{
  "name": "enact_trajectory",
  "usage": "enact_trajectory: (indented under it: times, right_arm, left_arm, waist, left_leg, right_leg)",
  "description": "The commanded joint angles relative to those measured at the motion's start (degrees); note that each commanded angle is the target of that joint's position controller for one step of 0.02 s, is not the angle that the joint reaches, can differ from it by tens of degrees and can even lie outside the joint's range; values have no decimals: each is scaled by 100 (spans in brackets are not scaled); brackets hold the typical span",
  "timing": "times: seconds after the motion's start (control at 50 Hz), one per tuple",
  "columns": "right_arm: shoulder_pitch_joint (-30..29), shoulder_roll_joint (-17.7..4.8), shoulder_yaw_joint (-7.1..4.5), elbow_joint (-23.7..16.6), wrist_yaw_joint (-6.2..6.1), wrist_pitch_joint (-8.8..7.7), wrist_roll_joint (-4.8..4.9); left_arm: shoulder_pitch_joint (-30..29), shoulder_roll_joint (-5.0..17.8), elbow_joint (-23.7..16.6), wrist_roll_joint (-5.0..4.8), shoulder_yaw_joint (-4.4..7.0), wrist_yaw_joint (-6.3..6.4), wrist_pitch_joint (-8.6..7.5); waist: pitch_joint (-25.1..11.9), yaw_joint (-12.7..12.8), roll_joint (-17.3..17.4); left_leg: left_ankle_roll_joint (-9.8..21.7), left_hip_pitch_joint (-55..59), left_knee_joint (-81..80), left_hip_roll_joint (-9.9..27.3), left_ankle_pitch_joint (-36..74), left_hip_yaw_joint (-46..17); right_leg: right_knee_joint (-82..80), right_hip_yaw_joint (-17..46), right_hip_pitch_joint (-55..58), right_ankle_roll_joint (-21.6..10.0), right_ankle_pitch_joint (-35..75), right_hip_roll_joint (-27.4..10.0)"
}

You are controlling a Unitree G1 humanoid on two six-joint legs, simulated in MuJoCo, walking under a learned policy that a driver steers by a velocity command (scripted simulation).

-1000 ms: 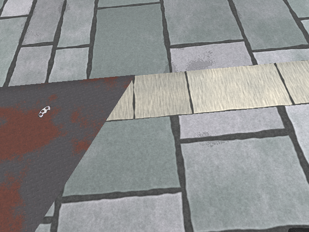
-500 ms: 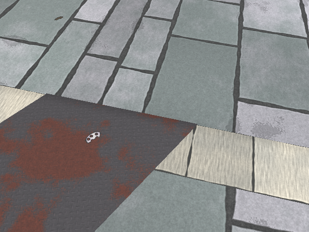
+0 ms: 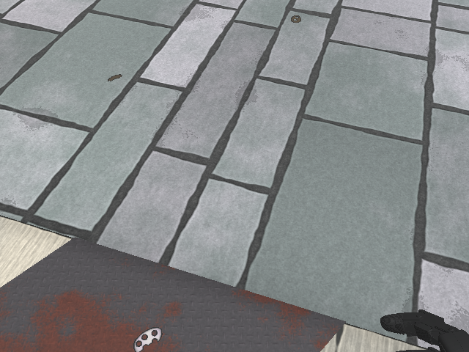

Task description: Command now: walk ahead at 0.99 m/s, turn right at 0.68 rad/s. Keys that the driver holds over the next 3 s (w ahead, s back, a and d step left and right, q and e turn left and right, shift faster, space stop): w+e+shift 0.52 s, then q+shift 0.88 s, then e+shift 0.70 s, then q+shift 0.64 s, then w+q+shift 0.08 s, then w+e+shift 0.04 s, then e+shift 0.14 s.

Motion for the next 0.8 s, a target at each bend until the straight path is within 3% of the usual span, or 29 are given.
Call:
enact_trajectory:
  times: [0.02,0.08,0.12,0.14,0.16,0.18,0.2,0.22,0.24,0.32,0.38,0.44,0.48,0.5,0.52,0.54,0.56,0.58,0.6,0.62,0.64,0.66,0.68,0.7,0.72,0.74,0.76,0.78,0.8]
  right_arm:
    - [-371,-427,-50,-463,73,-20,168]
    - [-312,-698,-174,-426,-36,-36,150]
    - [777,-964,-357,-114,-167,-80,130]
    - [1820,-1224,-500,64,-288,-110,99]
    - [3076,-1698,-678,194,-427,-120,-18]
    - [2561,-2009,-743,155,-423,-35,-11]
    - [1941,-1383,-689,102,-417,4,61]
    - [1737,-941,-595,115,-381,-7,89]
    - [1722,-760,-559,239,-345,-21,49]
    - [2076,-371,-475,795,-271,-203,283]
    - [1861,-419,-480,926,-266,-280,273]
    - [1716,-821,-572,1034,-341,-317,246]
    - [1451,-1075,-616,863,-389,-355,244]
    - [1114,-1113,-598,839,-439,-412,403]
    - [748,-1311,-663,719,-417,-350,476]
    - [269,-1519,-779,629,-329,-244,506]
    - [508,-1061,-688,488,-225,-224,414]
    - [1454,-875,-513,213,-309,-276,318]
    - [1468,-1151,-574,485,-373,-237,161]
    - [1476,-1207,-629,682,-345,-160,73]
    - [1468,-1016,-599,789,-266,-75,8]
    - [1625,-558,-335,629,8,-99,-574]
    - [1089,-182,-327,543,-12,9,-564]
    - [1577,87,-161,450,-28,117,-692]
    - [2063,-44,-249,712,34,48,-601]
    - [1893,2,-280,741,34,15,-432]
    - [1853,-145,-356,787,38,18,-262]
    - [1561,-128,-374,722,-80,-36,904]
    - [1035,12,-260,495,-107,-34,896]
  left_arm:
    - [-955,1022,-697,-93,275,-38,-219]
    - [-585,1151,-604,-162,338,-28,-158]
    - [-539,1323,-539,-109,371,-18,-98]
    - [-686,1253,-570,-95,360,-46,-146]
    - [-850,437,-761,-40,168,3,-227]
    - [-397,119,-1155,-288,29,4,-199]
    - [-983,515,-1009,-106,69,59,-66]
    - [-1363,589,-1032,-15,103,3,-6]
    - [-1553,506,-1041,12,103,-72,49]
    - [-2090,83,-1459,89,9,-278,359]
    - [-2750,20,-1917,99,-98,-416,379]
    - [-3108,178,-2002,70,-136,-642,333]
    - [-1695,610,-1457,68,81,-568,314]
    - [-998,580,-1238,160,113,-481,315]
    - [-47,845,-871,197,245,-356,352]
    - [1005,1153,-461,249,396,-139,383]
    - [586,1504,-409,246,462,15,362]
    - [35,1557,-660,133,369,95,277]
    - [-531,1270,-870,113,328,206,188]
    - [-1057,1058,-865,96,270,272,116]
    - [-1457,949,-869,74,186,280,32]
    - [-1495,-1104,-822,483,-654,-173,-269]
    - [-1492,-890,-699,496,-636,-294,-452]
    - [-2281,-366,-991,474,-514,-196,-602]
    - [-2793,78,-1424,370,-419,-41,-767]
    - [-2359,558,-1307,441,-318,71,-839]
    - [-2059,814,-1349,387,-287,99,-850]
    - [-1824,296,-668,-608,-218,320,-717]
    - [-1311,276,-599,-814,-292,456,-605]
  waist:
    - [552,-408,-377]
    - [259,-293,-256]
    - [-543,-834,-18]
    - [-1101,-1381,9]
    - [-1908,-1707,898]
    - [-2301,-1062,2230]
    - [-1148,-1038,1062]
    - [-623,-1044,487]
    - [-262,-954,224]
    - [215,-569,531]
    - [441,-358,521]
    - [764,-220,247]
    - [-249,560,287]
    - [-570,1082,415]
    - [-952,1540,430]
    - [-971,1995,-60]
    - [-248,1511,-2237]
    - [-795,501,-2314]
    - [-270,278,-728]
    - [327,-108,282]
    - [343,-398,788]
    - [-288,-430,871]
    - [272,-681,300]
    - [-145,-1068,240]
    - [-260,-1069,329]
    - [-160,-928,386]
    - [-6,-934,232]
    - [134,-846,720]
    - [345,-520,452]
  left_leg:
    - [-134,2178,-1124,-222,1484,468]
    - [-61,2235,-1773,-359,1259,410]
    - [62,3551,-2006,-621,384,519]
    - [182,4892,-1831,-118,-203,123]
    - [361,6086,-2078,1546,-2478,-1698]
    - [849,6180,-3569,2627,-3514,-4790]
    - [896,5357,-3613,2238,-3456,-4195]
    - [828,4784,-3416,1946,-2453,-2955]
    - [751,4256,-3454,1675,-1332,-2110]
    - [437,3610,-3548,1292,1307,-207]
    - [334,3166,-3873,1015,2137,905]
    - [247,2224,-4368,590,2496,1882]
    - [108,2363,-2807,680,6086,2152]
    - [-107,2539,-1911,819,5763,2106]
    - [-91,2196,-533,970,6036,1893]
    - [-90,1004,1844,804,4908,1584]
    - [-302,-883,4794,-503,-1639,1533]
    - [-271,-2047,4671,-442,-2199,649]
    - [-184,-1727,3708,24,-1757,350]
    - [-196,-1250,3110,249,-1450,273]
    - [-171,-799,2403,295,-1282,167]
    - [-97,-479,2310,611,-333,-815]
    - [17,-7,1618,675,-123,-599]
    - [91,1334,968,304,894,-194]
    - [71,2636,-143,51,3252,217]
    - [-78,3764,-627,-202,4438,614]
    - [-330,3892,-572,-458,4027,971]
    - [-498,3235,-1280,-851,4340,1017]
    - [-549,2688,-1771,-703,4193,778]
  right_leg:
    - [-1690,1501,-2468,-812,889,-1202]
    - [-852,1561,-1127,-540,2238,-1324]
    - [1080,1248,-812,-297,3620,-1040]
    - [2626,1064,-1573,-167,3162,-790]
    - [4713,634,-2513,-154,-44,-462]
    - [5952,78,-3751,-52,-1244,-258]
    - [6214,-63,-4349,-80,-565,-790]
    - [5959,-160,-4343,-71,-176,-1022]
    - [5777,-193,-4182,-23,-50,-1176]
    - [5324,-303,-4216,6,39,-1489]
    - [4343,-650,-3960,-46,1062,-1423]
    - [2579,-1484,-2229,-174,2008,-1038]
    - [3623,-1855,-491,-451,2492,-514]
    - [3176,-1309,26,-694,3299,-790]
    - [3177,-1245,1133,-800,2808,-653]
    - [2661,-740,2602,-1101,2134,-743]
    - [1322,15,3277,-1400,3070,-1159]
    - [572,2146,3431,-1673,3411,-2244]
    - [149,2325,2273,-1382,2392,-2290]
    - [291,2031,1121,-1156,2035,-2111]
    - [232,1738,477,-1017,1960,-2076]
    - [650,1998,-768,-1156,1065,-2889]
    - [384,1557,-2050,-1086,992,-2416]
    - [564,409,-3180,-697,385,-1519]
    - [1097,-1006,-4066,-168,-357,-585]
    - [1612,-1722,-4837,278,-1127,-278]
    - [1643,-1721,-4713,525,-1395,-320]
    - [1974,-1191,-3780,145,-489,-752]
    - [2635,-1116,-3176,228,-220,-906]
